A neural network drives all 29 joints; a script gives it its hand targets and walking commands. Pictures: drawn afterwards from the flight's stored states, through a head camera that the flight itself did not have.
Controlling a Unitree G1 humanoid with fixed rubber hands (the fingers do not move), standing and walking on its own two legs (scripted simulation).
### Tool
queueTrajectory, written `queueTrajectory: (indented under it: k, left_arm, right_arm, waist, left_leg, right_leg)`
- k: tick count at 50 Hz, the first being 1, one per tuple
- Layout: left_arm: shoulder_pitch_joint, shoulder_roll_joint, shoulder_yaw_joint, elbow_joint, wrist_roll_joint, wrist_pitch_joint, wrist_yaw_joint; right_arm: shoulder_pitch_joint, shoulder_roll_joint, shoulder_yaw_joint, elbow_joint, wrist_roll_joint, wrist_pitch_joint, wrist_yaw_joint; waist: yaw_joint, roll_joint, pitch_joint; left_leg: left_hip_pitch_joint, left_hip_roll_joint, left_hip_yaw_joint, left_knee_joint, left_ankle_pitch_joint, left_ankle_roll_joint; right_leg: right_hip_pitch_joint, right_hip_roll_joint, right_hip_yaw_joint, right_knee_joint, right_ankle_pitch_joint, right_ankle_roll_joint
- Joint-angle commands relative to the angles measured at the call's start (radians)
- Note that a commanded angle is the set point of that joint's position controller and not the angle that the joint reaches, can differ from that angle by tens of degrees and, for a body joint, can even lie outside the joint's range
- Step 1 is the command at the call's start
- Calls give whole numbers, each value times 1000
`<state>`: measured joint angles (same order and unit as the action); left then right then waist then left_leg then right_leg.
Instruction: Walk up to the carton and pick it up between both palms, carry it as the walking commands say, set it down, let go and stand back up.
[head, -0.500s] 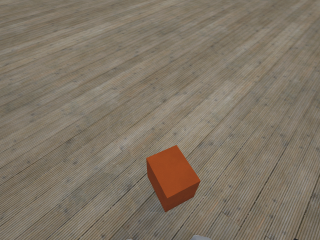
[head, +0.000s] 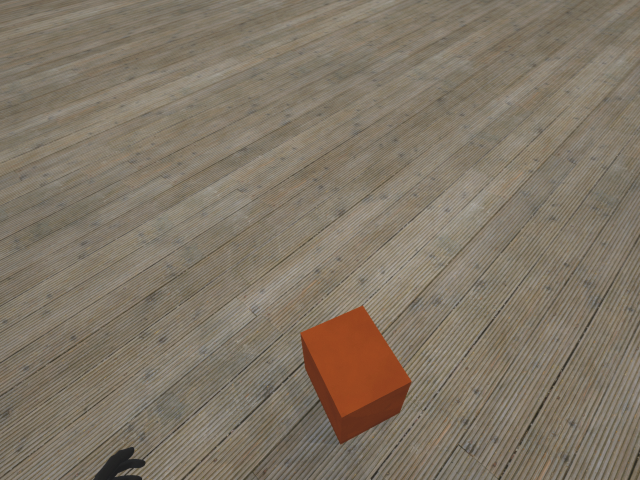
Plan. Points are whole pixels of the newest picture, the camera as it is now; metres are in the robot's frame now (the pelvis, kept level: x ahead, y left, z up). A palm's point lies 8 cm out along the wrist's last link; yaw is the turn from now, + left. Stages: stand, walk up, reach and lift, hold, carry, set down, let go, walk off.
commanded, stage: walk up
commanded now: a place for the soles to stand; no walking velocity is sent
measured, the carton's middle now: (351, 374) +0.52 -0.05 -0.63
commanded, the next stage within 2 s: none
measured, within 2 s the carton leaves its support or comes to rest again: neither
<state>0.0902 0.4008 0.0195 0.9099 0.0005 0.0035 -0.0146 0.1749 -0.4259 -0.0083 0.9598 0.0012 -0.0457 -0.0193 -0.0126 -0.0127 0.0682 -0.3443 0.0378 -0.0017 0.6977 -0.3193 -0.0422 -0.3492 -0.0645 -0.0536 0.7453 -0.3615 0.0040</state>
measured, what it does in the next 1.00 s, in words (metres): steps to the right, turning left: right foot, then left foot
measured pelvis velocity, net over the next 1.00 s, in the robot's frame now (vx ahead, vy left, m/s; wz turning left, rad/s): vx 0.04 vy -0.17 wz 0.29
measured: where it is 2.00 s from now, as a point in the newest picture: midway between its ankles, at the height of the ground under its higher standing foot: outside the picture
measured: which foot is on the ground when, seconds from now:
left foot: down 0.00-0.70, up 0.72-0.94, down 0.96-1.00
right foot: down 0.00-0.40, up 0.42-0.68, down 0.70-0.96, up 0.98-1.00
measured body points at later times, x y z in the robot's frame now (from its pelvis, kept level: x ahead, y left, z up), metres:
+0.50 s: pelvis +0.00 -0.01 +0.01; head +0.03 +0.02 +0.46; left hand +0.09 +0.34 -0.10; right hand +0.09 -0.35 -0.08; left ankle +0.03 +0.15 -0.71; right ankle +0.01 -0.14 -0.68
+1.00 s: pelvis +0.04 -0.17 -0.02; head +0.06 -0.13 +0.43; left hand +0.03 +0.17 -0.13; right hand +0.18 -0.51 -0.08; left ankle +0.06 -0.06 -0.72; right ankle +0.06 -0.25 -0.70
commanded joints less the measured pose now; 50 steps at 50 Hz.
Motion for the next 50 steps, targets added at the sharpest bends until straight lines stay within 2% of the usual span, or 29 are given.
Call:
queueTrajectory:
  k: [1, 10, 17, 18, 19, 20, 22, 23, 25, 27, 29, 31, 32, 33, 34, 35, 36, 37, 38, 40, 41, 43, 44, 45, 46, 47, 48, 49, 50]
  left_arm:
    - [-43, 212, 56, -25, 1, -9, 7]
    - [-65, 204, 50, 28, 2, -5, -2]
    - [-60, 198, 47, 64, 3, -3, -7]
    - [-125, 281, 117, -95, 81, 33, -48]
    - [-141, 241, 122, -126, 77, 57, -61]
    - [-116, 244, 128, -137, 81, 71, -64]
    - [-32, 209, 129, -155, 74, 73, -68]
    - [3, 197, 131, -168, 75, 69, -68]
    - [36, 198, 143, -185, 77, 67, -77]
    - [-2, 196, 159, -233, 82, 71, -88]
    - [-13, 212, 170, -259, 83, 70, -93]
    - [38, 224, 180, -255, 81, 64, -96]
    - [106, 223, 187, -244, 79, 61, -97]
    - [231, 248, 201, -207, 80, 54, -94]
    - [314, 313, 218, -186, 96, 45, -85]
    - [222, 380, 216, -239, 85, 44, -77]
    - [137, 391, 222, -264, 74, 43, -72]
    - [104, 359, 219, -274, 75, 45, -67]
    - [86, 324, 205, -287, 70, 43, -62]
    - [71, 289, 178, -310, 70, 49, -62]
    - [78, 279, 172, -312, 72, 52, -62]
    - [74, 255, 158, -321, 75, 52, -63]
    - [69, 241, 153, -325, 73, 55, -63]
    - [88, 204, 138, -330, 63, 56, -65]
    - [106, 156, 120, -348, 46, 51, -62]
    - [113, 143, 111, -361, 30, 53, -55]
    - [120, 222, 129, -343, 33, 67, -40]
    - [140, 243, 138, -333, 45, 72, -39]
    - [157, 236, 139, -327, 55, 71, -39]
  right_arm:
    - [-23, -217, -48, -15, -3, -13, -7]
    - [-75, -216, -41, 22, -8, -8, 0]
    - [-102, -212, -39, 45, -10, -2, 3]
    - [174, -359, -112, 44, -10, -11, -43]
    - [251, -425, -139, 59, -30, -18, -64]
    - [237, -427, -148, 42, -23, -26, -79]
    - [167, -382, -148, -22, -23, -37, -100]
    - [155, -355, -146, -47, -23, -42, -102]
    - [154, -326, -147, -84, -29, -46, -100]
    - [182, -352, -151, -108, -43, -49, -101]
    - [175, -373, -155, -126, -52, -52, -104]
    - [144, -379, -152, -147, -53, -52, -106]
    - [111, -380, -149, -158, -54, -48, -104]
    - [91, -341, -130, -172, -58, -43, -106]
    - [132, -249, -101, -169, -53, -36, -109]
    - [140, -239, -93, -190, -36, -28, -124]
    - [134, -309, -116, -168, -29, -31, -136]
    - [138, -309, -112, -142, -18, -36, -133]
    - [185, -316, -112, -116, -7, -36, -121]
    - [298, -309, -117, -85, -10, -41, -106]
    - [317, -303, -119, -83, -10, -43, -105]
    - [362, -271, -116, -79, -7, -52, -102]
    - [394, -253, -115, -74, -5, -60, -101]
    - [451, -271, -126, -73, -14, -70, -105]
    - [508, -347, -150, -84, -30, -80, -117]
    - [463, -424, -160, -139, -43, -84, -124]
    - [394, -422, -163, -175, -20, -79, -123]
    - [340, -401, -155, -185, -11, -74, -125]
    - [300, -385, -155, -190, -17, -70, -127]
  waist:
    - [17, -29, -102]
    - [19, 29, -101]
    - [22, 38, -86]
    - [-69, -35, -53]
    - [-87, 103, -36]
    - [-63, 47, -36]
    - [-5, 20, -89]
    - [20, 57, -104]
    - [23, 96, -125]
    - [-6, 148, -87]
    - [-7, 188, -60]
    - [17, 184, -75]
    - [62, 191, -94]
    - [134, 77, -133]
    - [179, -238, -104]
    - [155, -286, -22]
    - [121, -160, -3]
    - [89, -130, 40]
    - [68, -94, 73]
    - [36, -182, 36]
    - [37, -212, 27]
    - [15, -206, 14]
    - [-12, -167, 9]
    - [-42, -91, -37]
    - [-79, 85, -95]
    - [-58, 201, -91]
    - [-31, 41, -86]
    - [-9, -13, -97]
    - [12, 8, -95]
  left_leg:
    - [16, 70, -89, -128, 192, 105]
    - [30, 77, -115, -214, 150, 97]
    - [34, 80, -135, -275, 118, 91]
    - [102, 151, -322, -339, -34, 158]
    - [223, 276, -589, -423, -116, 239]
    - [241, 331, -677, -427, -176, 280]
    - [296, 309, -555, -309, 40, 285]
    - [284, 278, -463, -264, 118, 273]
    - [167, 220, -358, -243, 82, 252]
    - [32, 225, -402, -262, 37, 275]
    - [-43, 245, -446, -255, -17, 293]
    - [-103, 228, -406, -219, -61, 279]
    - [-158, 196, -336, -173, -78, 247]
    - [-269, 123, -229, -22, -146, 190]
    - [-414, -70, -87, 290, -302, 123]
    - [-529, -132, -36, 436, -350, 63]
    - [-489, -52, -74, 488, -279, 79]
    - [-432, -14, -48, 495, -234, 84]
    - [-407, -4, -52, 470, -194, 70]
    - [-264, 5, 29, 373, -135, 54]
    - [-204, -5, 61, 304, -130, 55]
    - [-48, -30, 94, 163, -82, 67]
    - [53, -34, 93, 42, -7, 81]
    - [199, -6, 33, -80, 30, 101]
    - [331, 132, -241, -226, -71, 173]
    - [381, 376, -719, -291, 119, 286]
    - [309, 446, -723, -277, 191, 353]
    - [265, 431, -643, -223, 243, 390]
    - [223, 402, -562, -185, 225, 376]
  right_leg:
    - [70, -87, 115, -218, 88, -82]
    - [103, -82, 91, -289, 12, -66]
    - [130, -75, 79, -327, 20, -57]
    - [-21, 0, 7, -107, -120, -71]
    - [-230, 46, 55, 117, -181, -34]
    - [-311, 7, 163, 235, -139, -16]
    - [-368, -24, 209, 289, -103, -15]
    - [-367, -27, 213, 283, -95, -18]
    - [-255, -18, 178, 271, -80, -14]
    - [-190, -14, 154, 267, -100, -8]
    - [-167, -19, 160, 239, -126, -12]
    - [-92, -1, 116, 171, -137, -23]
    - [15, 13, 84, 70, -100, -36]
    - [195, 32, 76, -71, -93, -52]
    - [248, -86, 300, -339, -330, -93]
    - [123, -285, 626, -510, -474, -162]
    - [79, -303, 601, -528, -478, -206]
    - [-2, -274, 545, -473, -436, -212]
    - [-5, -222, 438, -416, -339, -196]
    - [-39, -172, 296, -331, -222, -212]
    - [-56, -181, 271, -312, -163, -235]
    - [-108, -178, 211, -270, -56, -254]
    - [-135, -154, 164, -196, 7, -241]
    - [-196, -123, 107, -34, 49, -202]
    - [-306, -48, 38, 231, 97, -119]
    - [-514, 25, 98, 380, -190, -50]
    - [-472, -29, 190, 461, -230, -27]
    - [-417, -37, 223, 498, -213, -15]
    - [-413, -47, 212, 486, -185, -25]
